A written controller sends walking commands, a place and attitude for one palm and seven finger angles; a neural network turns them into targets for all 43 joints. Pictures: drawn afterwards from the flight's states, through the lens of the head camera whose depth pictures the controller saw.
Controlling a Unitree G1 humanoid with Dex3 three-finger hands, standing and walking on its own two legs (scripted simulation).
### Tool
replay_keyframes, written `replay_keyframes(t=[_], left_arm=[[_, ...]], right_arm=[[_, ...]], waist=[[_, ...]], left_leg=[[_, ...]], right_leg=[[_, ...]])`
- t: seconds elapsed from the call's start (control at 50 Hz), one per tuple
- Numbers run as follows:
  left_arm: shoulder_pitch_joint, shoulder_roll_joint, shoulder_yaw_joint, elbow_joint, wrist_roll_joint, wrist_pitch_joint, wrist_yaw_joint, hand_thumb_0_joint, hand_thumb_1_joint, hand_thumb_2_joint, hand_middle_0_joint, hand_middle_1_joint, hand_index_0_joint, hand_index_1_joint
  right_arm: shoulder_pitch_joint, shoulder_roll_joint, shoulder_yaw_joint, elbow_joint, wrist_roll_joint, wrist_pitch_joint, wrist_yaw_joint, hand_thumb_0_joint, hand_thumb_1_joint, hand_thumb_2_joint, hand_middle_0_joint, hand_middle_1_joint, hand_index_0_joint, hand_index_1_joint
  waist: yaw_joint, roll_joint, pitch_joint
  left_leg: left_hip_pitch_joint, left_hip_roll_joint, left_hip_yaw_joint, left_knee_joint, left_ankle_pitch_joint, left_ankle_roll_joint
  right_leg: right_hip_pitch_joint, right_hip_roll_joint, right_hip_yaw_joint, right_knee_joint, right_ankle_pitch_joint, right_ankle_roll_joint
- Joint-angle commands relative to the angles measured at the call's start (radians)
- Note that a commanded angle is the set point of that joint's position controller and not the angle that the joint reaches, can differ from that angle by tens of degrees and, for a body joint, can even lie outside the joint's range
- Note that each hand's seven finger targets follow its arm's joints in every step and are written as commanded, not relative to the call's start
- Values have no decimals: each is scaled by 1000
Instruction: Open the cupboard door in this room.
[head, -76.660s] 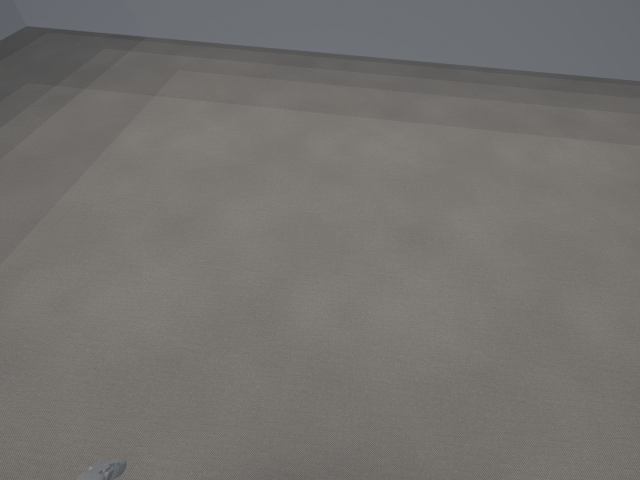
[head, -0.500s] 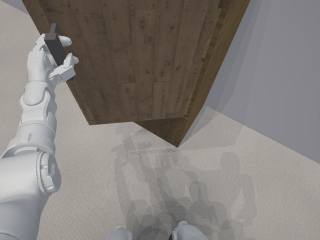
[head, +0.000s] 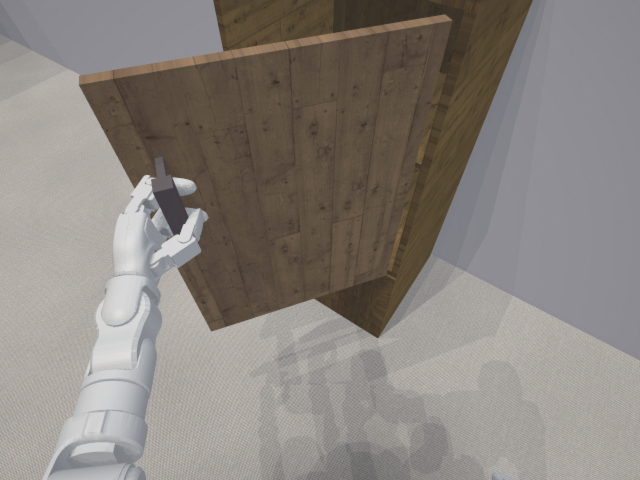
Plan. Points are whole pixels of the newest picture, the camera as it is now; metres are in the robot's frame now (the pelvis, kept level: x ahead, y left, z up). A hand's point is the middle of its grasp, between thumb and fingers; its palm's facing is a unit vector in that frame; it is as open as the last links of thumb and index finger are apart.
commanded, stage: pull the door open along its arc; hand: left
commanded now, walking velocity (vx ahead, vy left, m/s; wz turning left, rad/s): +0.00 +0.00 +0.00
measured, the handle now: (176, 207) +0.45 +0.19 +0.09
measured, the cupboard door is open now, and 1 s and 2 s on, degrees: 55 78 77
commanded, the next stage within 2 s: open thumb and fingers to let go in 0.40 s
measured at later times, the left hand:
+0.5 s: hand (269, 323) +0.27 +0.06 +0.10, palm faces +0.39 -0.92 -0.01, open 6.4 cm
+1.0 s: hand (262, 318) +0.28 +0.06 +0.09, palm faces +0.42 -0.91 +0.00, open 12.2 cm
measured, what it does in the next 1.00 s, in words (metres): stands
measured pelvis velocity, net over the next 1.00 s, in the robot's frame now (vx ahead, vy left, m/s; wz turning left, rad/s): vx -0.02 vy -0.04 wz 0.08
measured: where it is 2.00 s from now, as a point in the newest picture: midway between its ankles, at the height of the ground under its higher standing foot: outside the picture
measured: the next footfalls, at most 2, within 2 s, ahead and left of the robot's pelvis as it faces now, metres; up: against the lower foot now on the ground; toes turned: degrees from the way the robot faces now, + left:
none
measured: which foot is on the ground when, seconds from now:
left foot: down 0.00-1.00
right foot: down 0.00-1.00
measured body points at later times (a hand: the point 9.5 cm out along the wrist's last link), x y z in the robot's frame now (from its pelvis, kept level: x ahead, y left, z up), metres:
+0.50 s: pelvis +0.00 -0.04 +0.01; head +0.00 -0.06 +0.46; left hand +0.25 +0.10 +0.10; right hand +0.21 -0.23 -0.08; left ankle -0.02 +0.11 -0.71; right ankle -0.02 -0.12 -0.71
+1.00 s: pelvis -0.02 -0.04 +0.01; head -0.02 -0.06 +0.45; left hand +0.25 +0.11 +0.10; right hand +0.16 -0.25 -0.10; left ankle -0.02 +0.11 -0.71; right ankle -0.02 -0.12 -0.71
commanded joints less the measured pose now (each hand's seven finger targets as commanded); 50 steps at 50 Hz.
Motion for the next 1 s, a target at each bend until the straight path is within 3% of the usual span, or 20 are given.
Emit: replay_keyframes(t=[0.0,0.04,0.08,0.12,0.18,0.2,0.26,0.3,0.34,0.4,0.46,0.48,0.58,0.7,0.74,0.8,0.82,0.88,0.92,0.98], left_arm=[[24,32,40,-413,9,-12,239,0,900,900,-400,-1350,-400,-1350],[84,-17,-3,-493,55,9,345,0,900,900,-400,-1350,-400,-1350],[128,-75,-65,-567,108,34,430,0,900,900,-400,-1350,-400,-1350],[215,-91,-82,-599,156,66,512,0,900,900,-400,-1350,-400,-1350],[304,-180,-190,-723,214,107,580,0,900,900,-400,-1350,-400,-1350],[380,-195,-195,-738,220,125,602,0,900,900,-400,-1350,-400,-1350],[498,-234,-245,-805,248,160,648,0,900,900,-400,-1350,-400,-1350],[539,-262,-293,-846,268,174,654,0,900,900,-400,-1350,-400,-1350],[494,-295,-344,-835,287,182,659,0,900,900,-400,-1350,-400,-1350],[409,-338,-383,-814,272,182,670,0,900,900,-400,-1350,-400,-1350],[327,-413,-473,-783,290,176,677,0,900,900,-400,-1350,-400,-1350],[218,-390,-462,-767,296,169,687,0,900,900,-400,-1350,-400,-1350],[239,-367,-430,-725,270,147,665,0,550,750,-375,-1313,-375,-1313],[192,-343,-411,-693,268,107,637,0,130,570,-345,-1268,-345,-1268],[168,-333,-405,-684,264,95,627,0,-10,510,-335,-1253,-335,-1253],[114,-315,-380,-645,252,81,622,0,-220,420,-320,-1230,-320,-1230],[112,-301,-364,-641,251,77,622,0,-290,390,-315,-1222,-315,-1222],[90,-329,-377,-616,240,71,624,0,-500,300,-300,-1200,-300,-1200],[71,-312,-360,-586,237,71,630,0,-500,300,-300,-1200,-300,-1200],[27,-330,-373,-570,248,64,647,0,-500,300,-275,-1050,-275,-1050]], right_arm=[[-70,-95,-38,-139,-10,-70,15,0,-900,-900,200,300,200,300],[-108,-86,-33,-144,-23,-70,18,0,-900,-900,200,300,200,300],[-147,-75,-27,-154,-38,-63,18,0,-900,-900,200,300,200,300],[-177,-68,-24,-159,-53,-47,8,0,-900,-900,200,300,200,300],[-224,-44,-15,-182,-63,-24,-2,0,-900,-900,200,300,200,300],[-238,-35,-12,-188,-66,-16,-6,0,-900,-900,200,300,200,300],[-269,-18,-5,-193,-73,10,-11,0,-900,-900,200,300,200,300],[-282,-9,-1,-196,-77,21,-10,0,-900,-900,200,300,200,300],[-300,-4,4,-189,-81,28,-14,0,-900,-900,200,300,200,300],[-323,-1,8,-174,-86,20,-22,0,-900,-900,200,300,200,300],[-324,-5,5,-157,-90,3,-17,0,-900,-900,200,300,200,300],[-320,-9,6,-141,-90,-2,-20,0,-900,-900,200,300,200,300],[-303,-11,-6,-138,-89,-17,-33,0,-900,-900,200,300,200,300],[-292,-16,-8,-128,-92,-31,-43,0,-900,-900,200,300,200,300],[-297,-18,-7,-124,-89,-35,-46,0,-900,-900,200,300,200,300],[-299,-20,-6,-115,-90,-45,-54,0,-900,-900,200,300,200,300],[-302,-19,-8,-110,-87,-45,-56,0,-900,-900,200,300,200,300],[-303,-17,-5,-109,-87,-54,-55,0,-900,-900,200,300,200,300],[-307,-21,-5,-103,-86,-55,-56,0,-900,-900,200,300,200,300],[-311,-20,-7,-101,-87,-57,-53,0,-900,-900,200,300,200,300]], waist=[[108,-38,-272],[105,-77,-248],[108,-63,-223],[116,-117,-199],[115,-80,-174],[127,-97,-168],[130,-126,-126],[123,-109,-118],[105,-92,-70],[87,-113,-70],[64,-99,-72],[46,-105,-66],[79,-168,-160],[75,-180,-137],[74,-163,-136],[72,-187,-115],[79,-158,-116],[79,-154,-113],[79,-159,-96],[75,-144,-106]], left_leg=[[184,-50,-19,-96,462,4],[182,-50,-22,-109,426,2],[192,-51,-22,-120,396,-1],[192,-50,-26,-130,357,1],[218,-54,-19,-141,336,1],[223,-55,-18,-143,339,1],[233,-57,-19,-143,345,1],[243,-61,-19,-131,359,2],[245,-62,-28,-125,342,3],[259,-71,-37,-106,302,4],[266,-70,-52,-86,300,5],[255,-70,-58,-79,289,7],[246,-80,-58,-85,287,7],[231,-79,-60,-91,262,11],[228,-79,-59,-95,239,12],[216,-81,-60,-97,202,14],[224,-80,-58,-100,204,12],[225,-81,-56,-106,193,13],[219,-81,-57,-111,180,13],[231,-79,-54,-113,171,15]], right_leg=[[261,24,-61,-54,499,-13],[278,16,-60,-62,474,-14],[281,7,-58,-68,445,-17],[303,1,-50,-92,409,-16],[316,-10,-41,-112,394,-20],[335,-12,-40,-122,405,-21],[364,-18,-28,-148,435,-22],[368,-22,-17,-151,480,-22],[336,-25,-12,-160,471,-22],[310,-38,-1,-180,447,-8],[266,-44,-9,-160,434,-10],[240,-47,-9,-155,421,-7],[304,-60,11,-151,481,7],[292,-69,28,-168,436,12],[280,-69,34,-178,373,7],[262,-72,48,-205,286,10],[264,-71,51,-214,266,4],[251,-65,38,-213,225,1],[241,-61,35,-222,183,-3],[216,-53,20,-214,137,-9]])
